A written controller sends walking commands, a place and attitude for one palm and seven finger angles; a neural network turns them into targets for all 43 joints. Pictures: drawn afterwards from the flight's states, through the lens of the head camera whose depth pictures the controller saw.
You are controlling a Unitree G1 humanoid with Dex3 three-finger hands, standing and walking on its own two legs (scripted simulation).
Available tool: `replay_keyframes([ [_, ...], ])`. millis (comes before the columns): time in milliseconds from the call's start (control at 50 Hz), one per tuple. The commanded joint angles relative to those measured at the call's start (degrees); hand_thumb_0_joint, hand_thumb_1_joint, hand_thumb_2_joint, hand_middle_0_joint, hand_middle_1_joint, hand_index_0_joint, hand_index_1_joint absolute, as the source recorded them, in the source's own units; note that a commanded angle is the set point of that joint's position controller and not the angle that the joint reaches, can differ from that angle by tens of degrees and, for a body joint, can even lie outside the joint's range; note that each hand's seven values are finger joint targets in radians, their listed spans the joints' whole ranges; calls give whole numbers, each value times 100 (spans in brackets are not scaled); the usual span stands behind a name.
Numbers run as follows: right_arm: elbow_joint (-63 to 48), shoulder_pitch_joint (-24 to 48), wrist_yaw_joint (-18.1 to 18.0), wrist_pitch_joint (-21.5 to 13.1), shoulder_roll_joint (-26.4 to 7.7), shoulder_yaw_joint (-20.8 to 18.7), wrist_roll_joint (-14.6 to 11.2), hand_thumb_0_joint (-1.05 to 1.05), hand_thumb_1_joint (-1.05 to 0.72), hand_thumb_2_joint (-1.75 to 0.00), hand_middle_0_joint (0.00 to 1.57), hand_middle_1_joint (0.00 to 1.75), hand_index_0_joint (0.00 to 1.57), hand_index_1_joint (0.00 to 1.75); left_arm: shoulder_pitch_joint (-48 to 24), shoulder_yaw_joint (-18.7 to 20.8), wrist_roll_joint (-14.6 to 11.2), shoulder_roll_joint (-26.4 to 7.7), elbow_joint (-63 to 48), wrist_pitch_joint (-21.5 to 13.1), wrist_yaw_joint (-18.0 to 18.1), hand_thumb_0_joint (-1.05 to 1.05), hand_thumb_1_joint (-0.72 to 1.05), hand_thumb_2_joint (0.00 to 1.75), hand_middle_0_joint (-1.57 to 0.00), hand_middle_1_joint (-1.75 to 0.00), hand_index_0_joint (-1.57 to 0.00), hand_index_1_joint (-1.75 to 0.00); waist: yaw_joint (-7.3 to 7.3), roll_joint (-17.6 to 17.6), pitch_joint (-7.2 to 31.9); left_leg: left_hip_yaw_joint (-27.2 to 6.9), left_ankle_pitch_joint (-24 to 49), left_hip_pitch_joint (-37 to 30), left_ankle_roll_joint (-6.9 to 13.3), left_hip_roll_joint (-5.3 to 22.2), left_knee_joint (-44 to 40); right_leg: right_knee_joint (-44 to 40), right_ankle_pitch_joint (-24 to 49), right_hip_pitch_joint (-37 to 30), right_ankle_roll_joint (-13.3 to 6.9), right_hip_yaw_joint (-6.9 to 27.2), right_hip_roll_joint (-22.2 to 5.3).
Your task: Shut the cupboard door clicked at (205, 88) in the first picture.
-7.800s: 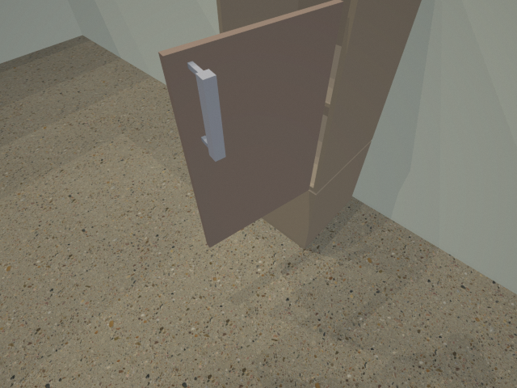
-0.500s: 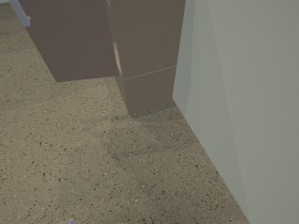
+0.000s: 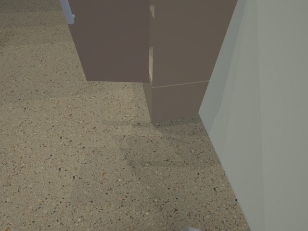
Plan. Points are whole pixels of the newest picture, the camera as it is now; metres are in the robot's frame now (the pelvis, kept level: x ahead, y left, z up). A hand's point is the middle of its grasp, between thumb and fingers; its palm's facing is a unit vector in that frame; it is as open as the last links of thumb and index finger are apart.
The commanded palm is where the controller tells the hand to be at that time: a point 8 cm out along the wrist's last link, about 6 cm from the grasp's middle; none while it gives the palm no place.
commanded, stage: take the last steps up to it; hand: left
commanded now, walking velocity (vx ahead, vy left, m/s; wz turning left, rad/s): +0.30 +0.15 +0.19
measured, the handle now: out of the picture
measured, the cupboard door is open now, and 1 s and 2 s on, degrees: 78 78 78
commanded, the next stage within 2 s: come to a stop and stand still in 1.10 s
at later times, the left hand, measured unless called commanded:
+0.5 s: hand out of the picture +0.06 +0.22 -0.19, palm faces +0.22 -0.96 -0.17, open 7.4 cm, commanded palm none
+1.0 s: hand (84, 147) +0.40 +0.28 -0.16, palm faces +0.14 -0.97 -0.22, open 7.3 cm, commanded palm none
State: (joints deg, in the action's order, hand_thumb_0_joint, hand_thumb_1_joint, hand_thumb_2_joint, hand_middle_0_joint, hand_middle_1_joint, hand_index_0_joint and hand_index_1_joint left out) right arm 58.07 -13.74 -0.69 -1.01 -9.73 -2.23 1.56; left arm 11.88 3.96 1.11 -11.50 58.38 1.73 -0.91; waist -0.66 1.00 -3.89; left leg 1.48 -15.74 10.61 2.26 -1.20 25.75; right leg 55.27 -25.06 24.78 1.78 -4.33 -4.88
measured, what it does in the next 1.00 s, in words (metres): walks ahead: right foot, then left foot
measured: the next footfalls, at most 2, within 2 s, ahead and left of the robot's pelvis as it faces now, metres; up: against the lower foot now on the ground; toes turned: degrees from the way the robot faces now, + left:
right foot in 0.14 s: +0.10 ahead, -0.13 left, +0.00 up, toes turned -5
left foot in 0.50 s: +0.24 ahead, +0.20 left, +0.00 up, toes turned +14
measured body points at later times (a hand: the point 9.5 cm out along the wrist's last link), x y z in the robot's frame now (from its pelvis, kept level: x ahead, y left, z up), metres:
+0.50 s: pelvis +0.14 +0.06 -0.01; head +0.18 +0.07 +0.44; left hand +0.05 +0.27 -0.17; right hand +0.26 -0.18 -0.15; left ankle +0.20 +0.19 -0.74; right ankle +0.06 -0.13 -0.74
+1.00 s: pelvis +0.33 +0.10 +0.00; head +0.36 +0.08 +0.45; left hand +0.39 +0.34 -0.14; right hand +0.32 -0.13 -0.17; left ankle +0.27 +0.22 -0.67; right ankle +0.35 +0.01 -0.74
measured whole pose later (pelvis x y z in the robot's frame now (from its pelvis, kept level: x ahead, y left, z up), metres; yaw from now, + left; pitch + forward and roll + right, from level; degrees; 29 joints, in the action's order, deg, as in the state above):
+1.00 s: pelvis +0.33 +0.10 +0.00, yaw +4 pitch +0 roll +1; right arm 64.3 -16.9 0.5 -0.1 -10.6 -3.0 1.4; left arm 11.0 3.7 0.5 -7.8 56.9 -4.2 0.9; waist 0.7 -1.8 -3.7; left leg 3.4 -20.1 23.1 -0.6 2.6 58.7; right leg 28.0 -14.2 14.0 -2.4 -8.4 -2.1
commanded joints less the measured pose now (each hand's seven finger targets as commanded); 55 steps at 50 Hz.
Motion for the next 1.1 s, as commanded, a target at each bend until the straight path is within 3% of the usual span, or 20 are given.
replay_keyframes([
  [0,-111,-376,-25,-58,-1010,-203,15,0,-90,-90,20,30,20,30,-368,14,20,-240,-545,-253,-52,0,90,90,-20,-30,-20,-30,139,-931,171,-1220,156,-73,874,1298,-1176,-1172,141,-141,0,-160,51],
  [60,-104,-180,5,-16,-977,-194,-29,0,-90,-90,20,30,20,30,393,99,36,-318,-269,-328,-39,0,90,90,-20,-30,-20,-30,-258,-489,171,-901,-494,933,562,940,-455,-2458,847,-1889,-11,-322,222],
  [80,-159,-74,39,-39,-818,-177,-75,0,-90,-90,20,30,20,30,928,193,68,-625,-137,-394,0,0,90,90,-20,-30,-20,-30,-527,123,294,-463,-854,1742,278,450,434,-3164,467,-2957,-140,270,-246],
  [100,-309,-120,81,-71,-434,-123,-116,0,-90,-90,20,30,20,30,1520,320,111,-1243,20,-458,70,0,90,90,-20,-30,-20,-30,-733,1822,413,183,-1559,2925,-77,-196,2247,-4119,-197,-3802,-719,2524,-1988],
  [120,-472,182,107,-12,-723,-170,-14,0,-90,-90,20,30,20,30,1625,322,23,-1383,-1,-411,113,0,90,90,-20,-30,-20,-30,-730,1565,157,-268,-1968,3149,-157,43,3450,-4737,-944,-3063,-1155,3418,-2680],
  [160,-380,341,159,66,-680,-220,9,0,-90,-90,20,30,20,30,845,204,36,-941,-163,-461,191,0,90,90,-20,-30,-20,-30,-307,1278,-423,-548,-845,3118,-245,540,4235,-4907,-1590,-1693,-1058,2985,-2296],
  [240,-137,39,283,141,-331,-169,-8,0,-90,-90,20,30,20,30,528,120,39,-589,-127,-616,179,0,90,90,-20,-30,-20,-30,24,801,-100,-68,143,2372,-469,742,3322,-4669,947,-1503,-638,653,-1592],
  [380,-370,503,382,-8,-197,-113,-53,0,-90,-90,20,30,20,30,902,165,88,-885,279,-598,133,0,90,90,-20,-30,-20,-30,-163,1035,66,600,173,1319,-396,390,939,-4088,1809,-1808,-552,22,-1505],
  [440,-51,-508,278,-110,-633,-187,-10,0,-90,-90,20,30,20,30,771,163,58,-762,266,-499,118,0,90,90,-20,-30,-20,-30,371,286,402,824,216,-692,-249,211,-30,-2695,1906,-1003,-318,-407,-1087],
  [480,222,-1859,73,-125,-1644,-456,55,0,-90,-90,20,30,20,30,597,23,-8,-193,-125,-449,61,0,90,90,-20,-30,-20,-30,861,-1915,1150,-1960,-88,-2172,670,2170,-831,474,-1029,939,-25,-663,84],
  [540,11,-905,-23,-132,-1084,-309,30,0,-90,-90,20,30,20,30,-63,29,12,-179,-242,-413,59,0,90,90,-20,-30,-20,-30,522,-1550,423,-1745,-1095,-696,894,2232,-1359,1899,-67,1591,-289,258,-411],
  [640,14,-509,-22,-279,-733,-200,32,0,-90,-90,20,30,20,30,277,-25,52,73,-75,-300,-15,0,90,90,-20,-30,-20,-30,76,-560,198,-457,136,23,760,1798,-1629,160,592,590,-195,66,-416],
  [760,129,-506,51,-198,-822,-190,46,0,-90,-90,20,30,20,30,19,8,67,-25,-271,-320,-31,0,90,90,-20,-30,-20,-30,-25,-383,9,-187,-138,215,754,1668,-1435,-1642,981,-562,-198,-238,-53],
  [800,157,-345,58,-175,-751,-150,17,0,-90,-90,20,30,20,30,549,83,73,-217,-127,-370,-9,0,90,90,-20,-30,-20,-30,-335,-97,44,84,-297,657,459,1310,-682,-2399,1232,-1643,-276,-248,67],
  [820,130,-295,75,-192,-632,-118,-31,0,-90,-90,20,30,20,30,1092,153,94,-526,10,-420,19,0,90,90,-20,-30,-20,-30,-594,407,158,526,-282,1210,204,784,450,-2961,785,-2516,-444,369,-291],
  [840,13,-418,123,-209,-403,-88,-75,0,-90,-90,20,30,20,30,1659,257,104,-1050,174,-492,64,0,90,90,-20,-30,-20,-30,-703,1694,352,928,-926,2408,-123,69,2137,-3881,399,-3432,-1094,2545,-1673],
  [860,-89,-289,122,-184,-604,-105,-43,0,-90,-90,20,30,20,30,1780,279,6,-1261,147,-486,112,0,90,90,-20,-30,-20,-30,-692,1581,427,417,-1857,2746,-183,163,3534,-4500,79,-3241,-1583,3572,-2365],
  [900,-29,61,111,-147,-549,-143,-29,0,-90,-90,20,30,20,30,991,148,-12,-701,-45,-524,194,0,90,90,-20,-30,-20,-30,-350,910,-85,-262,-780,2902,-213,628,4065,-4581,358,-2228,-1361,2751,-2008],
  [960,207,-325,144,-48,-235,-72,-11,0,-90,-90,20,30,20,30,604,24,-15,-331,-82,-661,179,0,90,90,-20,-30,-20,-30,25,572,235,-67,-92,2121,-423,771,3203,-4438,2492,-1820,-1024,977,-1399],
  [1080,54,-22,227,-72,-26,-41,-57,0,-90,-90,20,30,20,30,692,80,19,-625,203,-662,129,0,90,90,-20,-30,-20,-30,-87,748,373,493,210,1560,-475,451,1205,-4105,3233,-2125,-951,288,-1123],
])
